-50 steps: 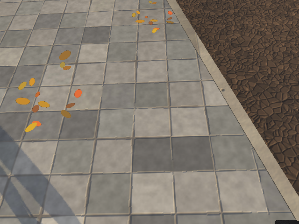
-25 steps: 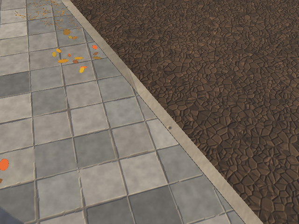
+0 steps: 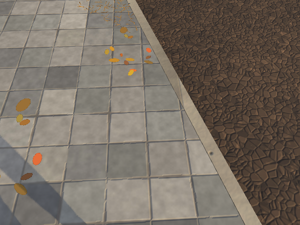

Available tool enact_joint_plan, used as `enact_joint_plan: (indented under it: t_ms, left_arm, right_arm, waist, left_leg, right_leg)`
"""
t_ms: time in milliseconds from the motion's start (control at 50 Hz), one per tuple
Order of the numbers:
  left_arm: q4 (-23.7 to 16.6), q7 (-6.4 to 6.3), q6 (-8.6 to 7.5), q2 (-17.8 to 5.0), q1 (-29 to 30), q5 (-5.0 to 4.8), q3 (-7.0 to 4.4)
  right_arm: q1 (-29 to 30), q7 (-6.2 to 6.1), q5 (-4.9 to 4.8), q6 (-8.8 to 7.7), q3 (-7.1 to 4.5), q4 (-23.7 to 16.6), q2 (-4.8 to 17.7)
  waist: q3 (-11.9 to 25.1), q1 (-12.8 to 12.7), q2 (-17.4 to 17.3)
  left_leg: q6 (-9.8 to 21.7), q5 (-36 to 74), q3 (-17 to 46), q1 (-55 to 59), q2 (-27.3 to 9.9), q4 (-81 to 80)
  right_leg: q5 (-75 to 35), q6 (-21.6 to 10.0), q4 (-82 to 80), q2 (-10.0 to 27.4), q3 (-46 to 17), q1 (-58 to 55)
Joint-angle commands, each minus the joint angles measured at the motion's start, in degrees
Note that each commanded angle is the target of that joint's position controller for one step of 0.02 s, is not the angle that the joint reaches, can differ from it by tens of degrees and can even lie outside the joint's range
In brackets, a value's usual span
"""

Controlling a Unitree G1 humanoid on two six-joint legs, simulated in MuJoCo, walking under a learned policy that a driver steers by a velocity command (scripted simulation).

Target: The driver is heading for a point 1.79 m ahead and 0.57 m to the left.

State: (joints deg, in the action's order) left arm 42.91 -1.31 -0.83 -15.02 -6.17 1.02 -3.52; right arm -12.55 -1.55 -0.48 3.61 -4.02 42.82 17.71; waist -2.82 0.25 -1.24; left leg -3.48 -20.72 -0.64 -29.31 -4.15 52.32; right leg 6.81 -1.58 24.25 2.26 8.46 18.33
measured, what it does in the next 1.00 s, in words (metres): steps on the spot, turning left: left foot, then right foot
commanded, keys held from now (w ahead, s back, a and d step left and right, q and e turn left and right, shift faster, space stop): q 0.50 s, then s+q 0.18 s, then s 0.22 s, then w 0.10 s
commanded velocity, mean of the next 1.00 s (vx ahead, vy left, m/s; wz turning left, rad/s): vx -0.04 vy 0.00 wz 0.48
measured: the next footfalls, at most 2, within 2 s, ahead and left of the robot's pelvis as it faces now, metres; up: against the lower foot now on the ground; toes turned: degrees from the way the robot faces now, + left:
left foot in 0.10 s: +0.06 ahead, +0.13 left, +0.00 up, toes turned +7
right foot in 0.58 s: +0.11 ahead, -0.09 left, +0.00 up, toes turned +25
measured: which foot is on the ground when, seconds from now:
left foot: up 0.00-0.08, down 0.10-0.58, up 0.60-0.98, down 1.00-1.00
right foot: down 0.00-0.10, up 0.12-0.56, down 0.58-1.00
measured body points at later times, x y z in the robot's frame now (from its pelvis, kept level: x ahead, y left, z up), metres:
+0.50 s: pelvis +0.02 +0.02 +0.00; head +0.05 +0.05 +0.45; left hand +0.10 +0.34 -0.10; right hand +0.25 -0.21 -0.08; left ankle +0.02 +0.12 -0.74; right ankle +0.08 -0.12 -0.71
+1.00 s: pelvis -0.04 +0.00 +0.00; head -0.02 +0.02 +0.44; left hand -0.05 +0.31 -0.12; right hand +0.19 -0.19 -0.11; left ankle -0.15 +0.09 -0.73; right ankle +0.07 -0.11 -0.74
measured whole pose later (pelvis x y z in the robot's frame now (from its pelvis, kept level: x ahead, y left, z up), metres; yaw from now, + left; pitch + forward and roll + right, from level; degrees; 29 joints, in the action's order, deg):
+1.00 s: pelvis -0.04 +0.00 +0.00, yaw +29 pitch +0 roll +0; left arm 45.0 -2.1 3.0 -15.7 -5.0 -0.9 -3.1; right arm -13.5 -0.6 -1.0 4.1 -3.6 39.8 16.8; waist -4.5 -0.3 0.3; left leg -2.6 -20.6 1.8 -10.7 -0.2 32.6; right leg 11.0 1.4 29.7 4.3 2.3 18.5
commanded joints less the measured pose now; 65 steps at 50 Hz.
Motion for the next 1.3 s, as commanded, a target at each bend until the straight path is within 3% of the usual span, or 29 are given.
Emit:
enact_joint_plan:
  t_ms: [20,80,100,120,140,160,200,220,260,360,540,560,580,600,620,640,700,760,900,960,980,1000,1020,1040,1060,1080,1120,1160,1300]
  left_arm:
    - [-3.29,-0.45,-0.23,-9.87,3.79,-0.75,-2.59]
    - [-2.07,-0.25,0.70,-10.28,4.09,-2.20,-2.80]
    - [-0.83,-0.20,1.12,-8.45,1.82,-2.39,-2.49]
    - [-0.55,0.07,1.54,-5.37,-0.69,-1.04,-1.84]
    - [-3.65,-0.42,1.41,-5.85,3.21,0.05,-1.87]
    - [-4.14,-0.75,1.40,-7.76,6.90,-0.01,-2.48]
    - [-2.12,-1.36,1.74,-8.07,3.80,-0.75,-3.17]
    - [-1.47,-1.71,1.84,-8.69,3.09,-0.27,-3.44]
    - [-1.18,-1.46,1.47,-7.90,2.23,-0.50,-3.41]
    - [-1.73,-0.84,0.71,-5.78,4.49,-1.20,-2.33]
    - [-0.69,1.25,-1.01,-7.44,-0.14,-1.76,-2.63]
    - [0.01,1.33,-1.19,-8.13,-2.27,-1.52,-2.96]
    - [-0.01,1.09,-1.01,-11.19,-3.10,-0.83,-3.78]
    - [-0.81,0.57,-0.18,-15.89,0.03,0.24,-4.58]
    - [-1.67,0.49,-0.02,-12.87,0.17,1.51,-3.86]
    - [-2.91,0.27,0.07,-10.17,2.81,1.29,-2.80]
    - [-3.79,-0.41,0.77,-7.58,6.13,-0.66,-1.68]
    - [-3.13,-1.00,1.89,-8.13,3.01,-0.50,-1.47]
    - [-1.65,-1.80,3.15,-11.10,1.60,-1.54,-2.43]
    - [-0.80,-1.27,3.73,-12.17,1.80,-2.45,-2.51]
    - [0.05,-0.81,3.64,-11.05,1.20,-2.66,-2.13]
    - [1.53,0.03,2.98,-7.42,-1.23,-1.55,-1.07]
    - [0.96,1.30,2.17,-2.10,-1.10,0.79,0.61]
    - [-2.56,0.96,1.13,-6.85,5.91,-0.98,-1.08]
    - [-3.71,0.46,0.43,-11.00,10.47,-3.06,-2.37]
    - [-2.58,0.28,0.11,-11.34,8.06,-3.48,-2.88]
    - [0.84,0.23,-0.02,-10.56,2.77,-2.06,-3.28]
    - [2.07,0.81,-0.85,-8.89,1.71,-1.85,-3.14]
    - [1.22,2.36,-2.85,-6.06,5.91,-2.02,-1.59]
  right_arm:
    - [-2.85,1.00,0.01,0.02,-1.03,-3.91,4.11]
    - [-5.10,1.81,0.24,0.09,-1.73,-3.69,4.59]
    - [-6.56,1.64,0.70,-0.01,-2.40,-3.31,6.10]
    - [-7.08,0.68,0.80,-0.26,-3.81,-4.28,11.80]
    - [-5.13,0.50,1.85,-0.92,-4.29,-6.55,16.60]
    - [-5.32,0.92,2.99,-2.30,-3.73,-6.78,14.01]
    - [0.30,0.71,1.32,-3.75,-3.02,-7.44,10.98]
    - [2.30,0.40,0.32,-3.71,-2.43,-7.95,9.36]
    - [2.22,-0.24,0.43,-3.48,-1.78,-8.54,8.04]
    - [0.03,-1.14,0.05,-2.66,-2.57,-9.14,9.58]
    - [4.26,-0.34,-0.84,-1.07,-3.04,-11.29,10.07]
    - [4.83,-0.60,-1.32,-0.84,-2.96,-11.65,9.65]
    - [3.38,-0.80,-1.01,-0.79,-2.56,-12.01,7.84]
    - [-0.13,-0.62,-0.61,-1.15,-1.95,-12.71,5.31]
    - [-0.60,-0.54,-0.06,-1.57,-3.36,-11.87,9.70]
    - [-2.64,-0.42,-0.34,-1.41,-4.68,-10.22,12.92]
    - [-3.37,-1.08,-0.47,0.65,-4.17,-7.85,9.39]
    - [-0.27,-1.17,-1.23,0.80,-2.93,-9.06,6.52]
    - [-1.58,-0.19,-0.53,-0.08,-1.44,-7.55,4.38]
    - [-5.77,1.02,-0.79,0.10,-1.48,-5.04,4.64]
    - [-8.40,1.29,-0.43,0.19,-1.33,-3.13,3.71]
    - [-9.48,1.26,0.29,0.18,-0.83,-2.34,2.74]
    - [-11.65,0.48,0.94,0.02,-1.09,-3.12,5.93]
    - [-11.48,1.19,2.28,-1.13,-3.22,-3.81,15.01]
    - [-8.16,1.20,3.10,-3.01,-3.19,-4.31,14.16]
    - [-4.95,0.62,2.56,-4.51,-2.22,-3.72,11.37]
    - [-3.53,-0.10,0.88,-5.93,-0.93,-3.20,7.45]
    - [-6.33,-0.37,0.51,-6.69,-0.40,-2.20,5.76]
    - [-10.93,-0.20,0.19,-7.51,-1.26,-0.08,7.89]
  waist:
    - [8.54,1.04,8.40]
    - [8.09,2.91,6.93]
    - [6.83,2.93,3.58]
    - [4.79,1.11,-11.33]
    - [2.55,1.62,-19.39]
    - [4.91,3.85,-12.55]
    - [5.40,0.20,-6.63]
    - [5.77,-0.35,-6.64]
    - [8.10,-0.96,-6.29]
    - [8.61,0.90,-6.52]
    - [8.21,-0.80,-8.45]
    - [8.69,-1.70,-7.57]
    - [9.88,-0.57,-2.68]
    - [8.58,3.69,13.82]
    - [9.25,1.36,16.45]
    - [8.75,2.40,10.85]
    - [6.02,2.76,7.94]
    - [6.36,0.39,9.60]
    - [9.43,-1.85,14.36]
    - [9.24,-0.74,12.75]
    - [7.62,0.58,10.69]
    - [6.56,0.99,4.96]
    - [7.49,1.19,-9.20]
    - [1.48,4.34,-13.93]
    - [-4.67,4.69,-9.69]
    - [-7.12,2.20,-10.87]
    - [-5.49,0.51,-10.81]
    - [-3.98,0.61,-8.14]
    - [-3.67,3.27,-7.05]
  left_leg:
    - [1.70,1.55,-0.38,8.64,-0.93,-4.75]
    - [4.90,6.64,-3.35,15.41,1.73,-17.17]
    - [6.93,10.25,-1.21,18.61,2.28,-22.86]
    - [11.59,23.91,15.46,22.41,-8.56,-31.82]
    - [22.11,29.24,31.34,21.10,-18.48,-35.35]
    - [23.19,25.06,29.58,19.57,-16.80,-36.23]
    - [16.78,19.82,21.82,20.09,-11.11,-34.71]
    - [15.39,21.79,20.17,20.12,-10.15,-34.12]
    - [15.34,27.75,18.26,20.50,-8.27,-33.06]
    - [15.80,25.15,20.18,24.42,-7.00,-31.63]
    - [14.49,31.87,29.22,21.08,-4.27,-26.93]
    - [12.33,30.37,28.36,19.44,-2.60,-25.05]
    - [9.38,21.40,25.12,14.10,0.69,-19.92]
    - [5.63,-2.07,14.80,3.39,10.44,-9.73]
    - [1.95,-18.74,10.75,-0.26,11.93,5.88]
    - [0.50,-16.84,11.47,-0.28,9.96,16.05]
    - [-2.55,-9.54,10.61,-2.20,10.23,26.33]
    - [-3.64,-7.57,8.58,-2.94,10.98,21.32]
    - [-3.00,-8.00,3.57,8.41,5.11,-4.13]
    - [0.62,1.08,0.03,18.81,4.28,-21.10]
    - [2.88,6.07,-2.19,25.29,5.89,-28.64]
    - [4.49,4.68,0.58,31.32,5.18,-31.35]
    - [8.40,0.67,17.80,35.89,-8.18,-34.23]
    - [18.88,-15.53,32.35,21.52,-17.70,-42.13]
    - [19.79,-27.85,35.48,17.84,-16.52,-47.71]
    - [16.95,-25.92,32.35,18.33,-14.54,-48.83]
    - [13.39,-17.82,24.83,23.05,-10.82,-48.11]
    - [12.39,-12.05,20.49,25.61,-9.28,-48.13]
    - [13.67,-0.48,13.03,27.05,-9.23,-48.44]
  right_leg:
    - [-4.57,-11.65,-9.18,16.92,-9.56,-3.48]
    - [-0.07,-7.50,-3.27,15.42,-6.57,-3.46]
    - [5.06,-3.84,2.45,12.74,-4.06,-0.72]
    - [16.20,2.32,18.32,5.62,2.58,8.53]
    - [31.23,5.56,31.05,-2.92,-1.89,20.86]
    - [30.31,4.60,39.17,-2.28,-9.43,21.14]
    - [20.29,3.41,40.37,-0.65,-12.09,21.31]
    - [17.49,3.77,40.11,-0.60,-12.20,20.85]
    - [14.10,4.63,40.97,-1.80,-12.06,17.77]
    - [11.90,6.32,25.99,-3.02,-13.05,15.46]
    - [8.65,4.25,2.52,-5.14,-13.03,0.32]
    - [0.88,3.34,-3.56,-3.74,-12.89,-4.44]
    - [-8.51,0.83,-4.14,3.36,-17.42,-10.93]
    - [-29.61,-6.56,-3.21,14.43,-28.75,-14.65]
    - [-38.43,-15.62,-3.93,22.25,-34.70,-12.01]
    - [-39.15,-15.94,-2.97,21.03,-30.21,-10.45]
    - [-37.53,-11.77,-0.39,13.43,-19.33,-10.05]
    - [-36.46,-12.94,-0.69,12.05,-16.59,-14.86]
    - [-33.63,-12.73,-0.41,14.48,-17.32,-16.98]
    - [-1.67,-9.68,-3.56,12.89,-17.51,-9.63]
    - [10.62,-7.35,-3.97,10.83,-15.59,-3.09]
    - [19.81,-2.79,0.89,7.08,-11.36,4.15]
    - [26.76,3.38,17.17,1.47,-4.55,14.42]
    - [27.50,3.34,23.93,-1.21,-7.40,21.41]
    - [22.25,2.45,30.02,0.62,-10.52,23.76]
    - [16.70,1.74,31.87,1.38,-11.63,25.31]
    - [9.83,2.30,33.41,2.11,-11.62,25.65]
    - [4.37,2.47,33.64,1.80,-10.39,25.48]
    - [-4.41,4.77,17.15,1.28,-8.30,22.01]
Keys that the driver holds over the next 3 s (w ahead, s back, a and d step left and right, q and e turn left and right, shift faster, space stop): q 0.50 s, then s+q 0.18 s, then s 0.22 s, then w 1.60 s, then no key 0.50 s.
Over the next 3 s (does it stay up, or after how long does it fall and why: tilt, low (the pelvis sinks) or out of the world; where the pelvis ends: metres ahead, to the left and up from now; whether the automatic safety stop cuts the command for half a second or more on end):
stays up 0.72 0.34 0.00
